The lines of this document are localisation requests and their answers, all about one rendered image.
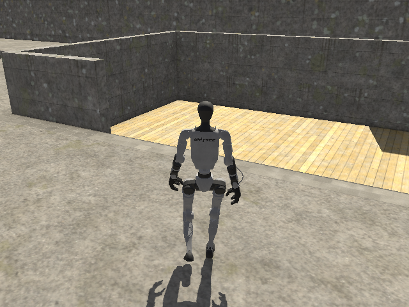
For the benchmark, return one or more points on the robot left upper arm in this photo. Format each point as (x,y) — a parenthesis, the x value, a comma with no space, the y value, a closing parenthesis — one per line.
(182,143)

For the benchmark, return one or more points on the left robot forearm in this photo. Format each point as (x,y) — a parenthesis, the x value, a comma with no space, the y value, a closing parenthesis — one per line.
(175,168)

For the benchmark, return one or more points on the right robot hand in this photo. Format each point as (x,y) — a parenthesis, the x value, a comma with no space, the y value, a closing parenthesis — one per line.
(236,196)

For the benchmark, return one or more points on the left robot hand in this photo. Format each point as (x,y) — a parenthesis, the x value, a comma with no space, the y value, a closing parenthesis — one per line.
(176,181)

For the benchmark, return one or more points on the robot right upper arm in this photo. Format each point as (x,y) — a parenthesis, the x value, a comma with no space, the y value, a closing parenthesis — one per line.
(227,146)

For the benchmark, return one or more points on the right robot forearm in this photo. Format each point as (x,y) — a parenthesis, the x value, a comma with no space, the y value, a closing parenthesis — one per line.
(233,174)

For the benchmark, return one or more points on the robot right foot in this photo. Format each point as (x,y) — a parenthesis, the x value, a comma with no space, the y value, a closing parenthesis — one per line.
(209,252)

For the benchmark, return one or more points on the left robot thigh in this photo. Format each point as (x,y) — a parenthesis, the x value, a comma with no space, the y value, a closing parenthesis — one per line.
(188,190)

